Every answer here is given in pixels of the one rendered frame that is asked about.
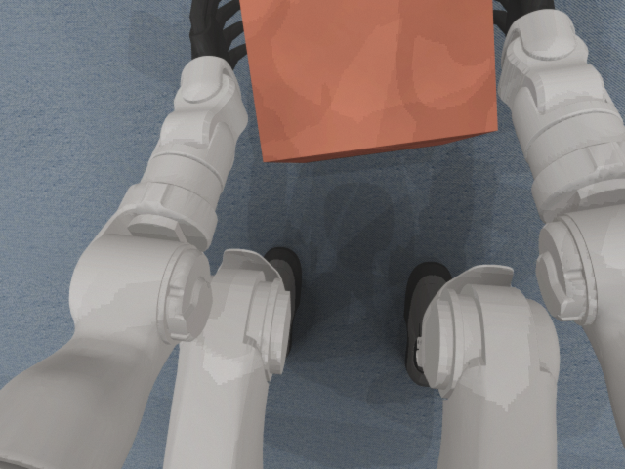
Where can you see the left robot upper arm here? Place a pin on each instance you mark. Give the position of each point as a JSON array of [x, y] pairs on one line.
[[133, 300]]

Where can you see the robot right hand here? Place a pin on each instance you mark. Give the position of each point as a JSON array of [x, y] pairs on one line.
[[516, 9]]

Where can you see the robot right shin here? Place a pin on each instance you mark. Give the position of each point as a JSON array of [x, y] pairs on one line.
[[497, 275]]

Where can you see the right robot upper arm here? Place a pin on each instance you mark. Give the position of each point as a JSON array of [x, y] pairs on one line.
[[581, 276]]

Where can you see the left robot forearm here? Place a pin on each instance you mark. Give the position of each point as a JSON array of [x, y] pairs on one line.
[[178, 194]]

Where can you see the right robot forearm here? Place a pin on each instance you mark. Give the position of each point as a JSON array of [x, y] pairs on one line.
[[570, 132]]

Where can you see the carton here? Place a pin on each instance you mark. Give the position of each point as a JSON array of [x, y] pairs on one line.
[[341, 78]]

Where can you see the robot left hand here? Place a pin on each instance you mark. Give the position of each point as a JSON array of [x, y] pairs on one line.
[[207, 36]]

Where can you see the right robot thigh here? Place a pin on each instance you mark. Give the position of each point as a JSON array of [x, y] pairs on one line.
[[481, 354]]

